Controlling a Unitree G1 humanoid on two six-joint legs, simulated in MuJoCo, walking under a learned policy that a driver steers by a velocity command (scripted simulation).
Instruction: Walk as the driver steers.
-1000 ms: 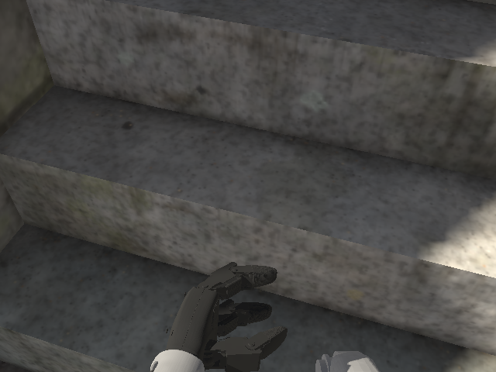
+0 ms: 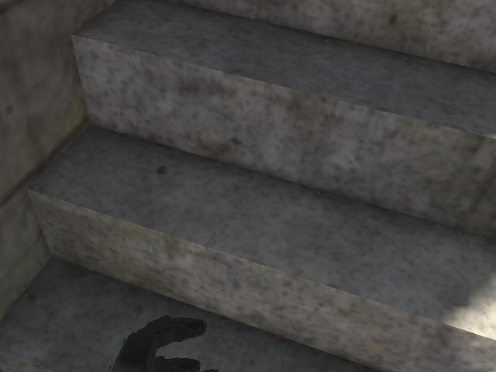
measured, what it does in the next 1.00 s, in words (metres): steps to the left, turning right: left foot 0.04 m higher, then left foot 0.23 m lower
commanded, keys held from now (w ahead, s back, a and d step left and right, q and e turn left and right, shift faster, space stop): no key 0.06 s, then e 0.36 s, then w+e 0.58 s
